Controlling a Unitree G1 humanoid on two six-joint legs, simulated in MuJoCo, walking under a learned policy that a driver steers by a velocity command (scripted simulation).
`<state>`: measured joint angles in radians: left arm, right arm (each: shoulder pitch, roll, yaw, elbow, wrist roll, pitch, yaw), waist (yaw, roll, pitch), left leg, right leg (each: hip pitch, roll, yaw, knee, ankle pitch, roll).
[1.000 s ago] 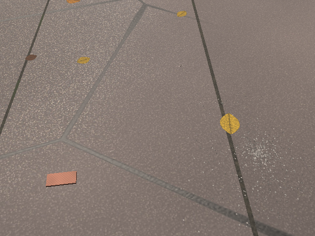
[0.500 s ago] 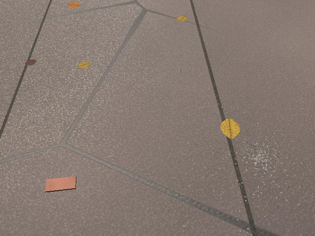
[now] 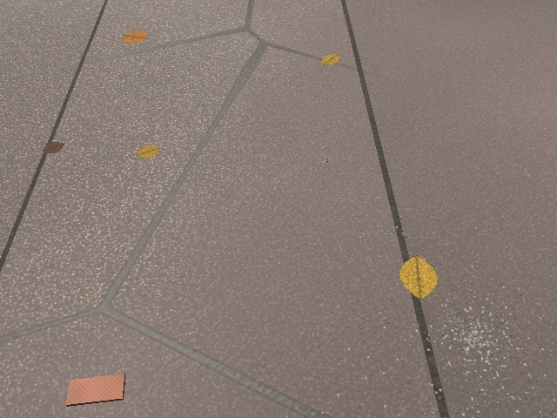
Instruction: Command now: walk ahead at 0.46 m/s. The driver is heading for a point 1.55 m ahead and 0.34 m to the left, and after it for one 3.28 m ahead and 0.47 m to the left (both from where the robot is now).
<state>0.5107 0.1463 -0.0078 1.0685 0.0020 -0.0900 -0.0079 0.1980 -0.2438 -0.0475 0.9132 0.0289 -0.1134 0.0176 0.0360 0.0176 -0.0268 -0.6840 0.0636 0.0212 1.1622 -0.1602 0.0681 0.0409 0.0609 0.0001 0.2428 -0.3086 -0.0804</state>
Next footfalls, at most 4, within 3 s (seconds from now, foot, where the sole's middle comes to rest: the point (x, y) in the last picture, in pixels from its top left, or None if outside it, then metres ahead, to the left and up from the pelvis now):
0.22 left None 0.32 0.10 -0.78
0.76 right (372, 392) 0.60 -0.15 -0.78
1.36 left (274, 291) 0.88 0.11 -0.78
1.86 right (300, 204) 1.22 0.03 -0.78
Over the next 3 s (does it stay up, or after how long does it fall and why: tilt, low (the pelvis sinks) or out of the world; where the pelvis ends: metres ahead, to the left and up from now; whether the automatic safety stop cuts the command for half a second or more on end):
stays up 1.45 0.38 -0.02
